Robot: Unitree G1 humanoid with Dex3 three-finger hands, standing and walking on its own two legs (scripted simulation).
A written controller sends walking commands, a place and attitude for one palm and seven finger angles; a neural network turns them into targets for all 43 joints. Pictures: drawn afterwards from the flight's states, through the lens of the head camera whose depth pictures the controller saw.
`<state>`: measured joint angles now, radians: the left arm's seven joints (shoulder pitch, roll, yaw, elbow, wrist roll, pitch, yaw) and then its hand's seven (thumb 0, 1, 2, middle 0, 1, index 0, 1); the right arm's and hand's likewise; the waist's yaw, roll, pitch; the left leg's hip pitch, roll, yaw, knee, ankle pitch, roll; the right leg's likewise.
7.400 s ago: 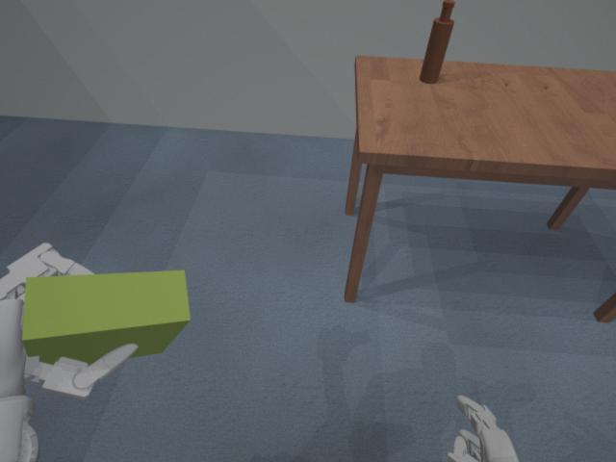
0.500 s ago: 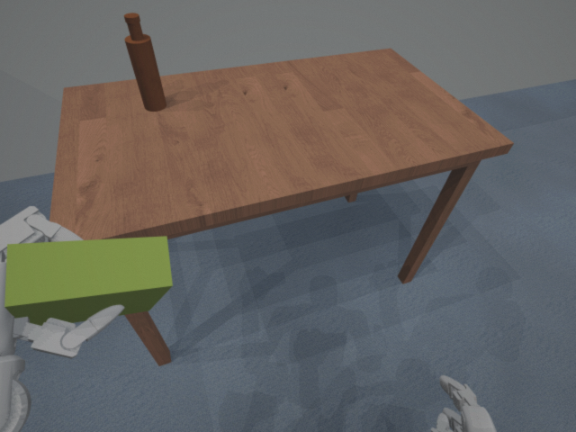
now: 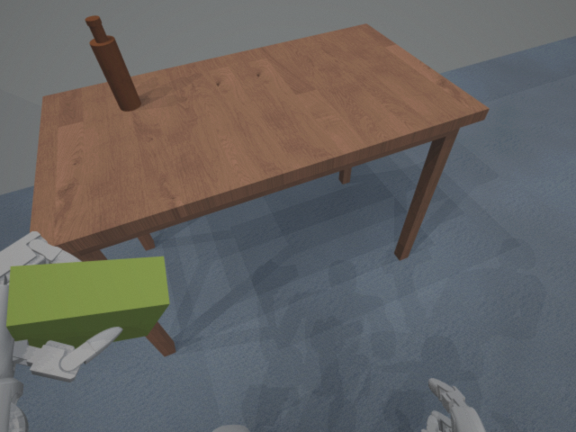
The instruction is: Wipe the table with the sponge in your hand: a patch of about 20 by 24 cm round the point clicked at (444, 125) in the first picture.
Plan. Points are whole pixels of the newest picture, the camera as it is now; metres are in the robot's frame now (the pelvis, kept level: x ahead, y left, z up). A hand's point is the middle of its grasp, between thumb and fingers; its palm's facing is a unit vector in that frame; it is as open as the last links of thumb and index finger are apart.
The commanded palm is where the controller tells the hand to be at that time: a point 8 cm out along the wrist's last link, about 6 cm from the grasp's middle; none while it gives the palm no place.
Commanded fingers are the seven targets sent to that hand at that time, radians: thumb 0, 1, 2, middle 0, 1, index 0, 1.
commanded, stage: come to a stop and stand still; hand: left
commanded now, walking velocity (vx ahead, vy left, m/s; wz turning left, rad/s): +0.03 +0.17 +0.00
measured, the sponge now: (114, 305) +0.23 +0.19 +0.14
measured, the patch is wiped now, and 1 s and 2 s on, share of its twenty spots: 0.00 0.00 0.00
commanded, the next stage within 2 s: look again from close up in 0.20 s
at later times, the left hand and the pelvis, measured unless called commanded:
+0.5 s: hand out of the picture +0.23 +0.33 +0.20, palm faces +0.54 -0.76 -0.36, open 9.4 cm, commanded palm +0.15 +0.33 +0.17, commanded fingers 0.00 0.10 1.30 -1.20 -1.60 -1.20 -1.60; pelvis -0.02 +0.05 -0.01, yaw -1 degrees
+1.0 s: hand out of the picture +0.18 +0.42 +0.16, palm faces +0.36 -0.84 -0.42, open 9.4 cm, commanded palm +0.14 +0.44 +0.17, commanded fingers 0.00 0.10 1.30 -1.20 -1.60 -1.20 -1.60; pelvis -0.03 +0.17 -0.01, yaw -3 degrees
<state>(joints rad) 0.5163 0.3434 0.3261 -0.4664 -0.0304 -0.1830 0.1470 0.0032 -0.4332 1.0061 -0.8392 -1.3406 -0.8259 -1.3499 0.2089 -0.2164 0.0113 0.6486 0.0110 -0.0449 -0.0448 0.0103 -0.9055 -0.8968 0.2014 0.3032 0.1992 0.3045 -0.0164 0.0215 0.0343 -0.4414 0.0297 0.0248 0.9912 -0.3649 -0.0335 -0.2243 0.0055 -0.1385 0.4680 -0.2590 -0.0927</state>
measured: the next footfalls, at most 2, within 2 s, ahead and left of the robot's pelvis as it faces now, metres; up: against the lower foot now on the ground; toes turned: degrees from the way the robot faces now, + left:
left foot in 0.38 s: +0.04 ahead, +0.16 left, +0.00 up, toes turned +0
right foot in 0.84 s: -0.02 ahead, +0.03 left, +0.00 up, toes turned -9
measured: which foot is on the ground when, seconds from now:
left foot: up 0.00-0.36, down 0.38-0.88, up 0.90-1.00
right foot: down 0.00-0.56, up 0.58-0.82, down 0.84-1.00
